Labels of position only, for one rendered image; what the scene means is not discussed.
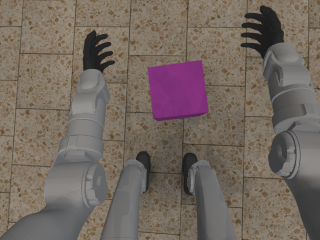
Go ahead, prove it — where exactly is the right robot shin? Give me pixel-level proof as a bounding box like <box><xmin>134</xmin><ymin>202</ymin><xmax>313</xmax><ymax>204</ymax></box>
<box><xmin>187</xmin><ymin>160</ymin><xmax>217</xmax><ymax>188</ymax></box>

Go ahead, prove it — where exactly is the robot left thigh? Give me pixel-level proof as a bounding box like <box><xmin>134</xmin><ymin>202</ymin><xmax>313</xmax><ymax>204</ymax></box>
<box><xmin>99</xmin><ymin>164</ymin><xmax>147</xmax><ymax>240</ymax></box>

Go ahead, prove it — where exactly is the right robot forearm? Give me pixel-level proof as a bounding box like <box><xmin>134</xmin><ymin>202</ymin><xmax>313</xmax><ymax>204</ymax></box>
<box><xmin>262</xmin><ymin>42</ymin><xmax>320</xmax><ymax>134</ymax></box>

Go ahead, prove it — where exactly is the robot left hand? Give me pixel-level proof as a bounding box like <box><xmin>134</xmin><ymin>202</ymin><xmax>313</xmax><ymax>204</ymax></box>
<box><xmin>82</xmin><ymin>30</ymin><xmax>115</xmax><ymax>73</ymax></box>

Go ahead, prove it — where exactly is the carton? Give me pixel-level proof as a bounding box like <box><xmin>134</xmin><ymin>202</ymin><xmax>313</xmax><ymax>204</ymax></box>
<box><xmin>147</xmin><ymin>60</ymin><xmax>209</xmax><ymax>121</ymax></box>

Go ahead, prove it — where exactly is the robot right hand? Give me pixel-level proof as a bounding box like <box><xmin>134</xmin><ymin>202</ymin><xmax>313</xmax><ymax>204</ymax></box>
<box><xmin>240</xmin><ymin>5</ymin><xmax>284</xmax><ymax>59</ymax></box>

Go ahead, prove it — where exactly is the left robot forearm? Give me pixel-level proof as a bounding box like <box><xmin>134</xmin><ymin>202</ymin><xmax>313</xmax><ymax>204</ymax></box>
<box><xmin>43</xmin><ymin>69</ymin><xmax>111</xmax><ymax>201</ymax></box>

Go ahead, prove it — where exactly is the robot left upper arm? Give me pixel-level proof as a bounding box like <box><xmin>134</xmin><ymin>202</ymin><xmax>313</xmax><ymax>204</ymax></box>
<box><xmin>0</xmin><ymin>160</ymin><xmax>109</xmax><ymax>240</ymax></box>

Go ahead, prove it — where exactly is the robot right upper arm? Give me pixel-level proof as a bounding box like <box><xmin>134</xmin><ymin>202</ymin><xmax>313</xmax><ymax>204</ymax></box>
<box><xmin>268</xmin><ymin>130</ymin><xmax>320</xmax><ymax>240</ymax></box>

